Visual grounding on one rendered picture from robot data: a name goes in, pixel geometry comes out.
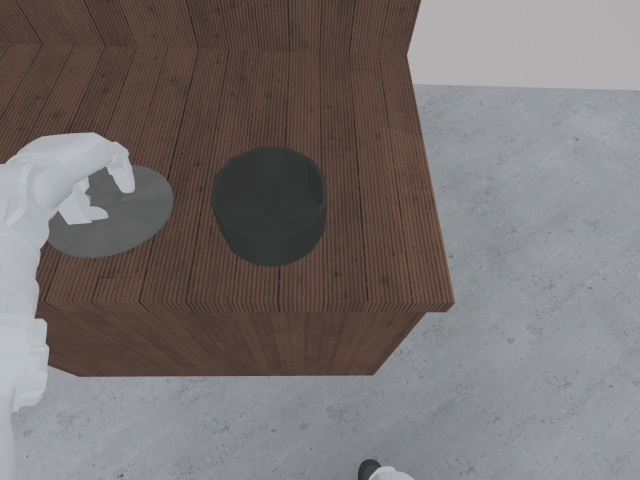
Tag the knob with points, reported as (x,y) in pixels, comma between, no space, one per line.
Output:
(104,195)

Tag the right robot foot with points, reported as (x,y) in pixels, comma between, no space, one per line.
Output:
(367,468)

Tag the robot left forearm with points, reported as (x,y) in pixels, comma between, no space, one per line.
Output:
(32,186)

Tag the robot left hand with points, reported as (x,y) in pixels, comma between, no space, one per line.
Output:
(84,154)

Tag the lid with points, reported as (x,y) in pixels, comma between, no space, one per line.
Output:
(136,218)

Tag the table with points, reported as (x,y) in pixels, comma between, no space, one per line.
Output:
(184,85)

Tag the pot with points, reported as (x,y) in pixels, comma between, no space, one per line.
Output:
(270,204)

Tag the left robot upper arm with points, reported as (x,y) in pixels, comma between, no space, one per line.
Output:
(23,376)

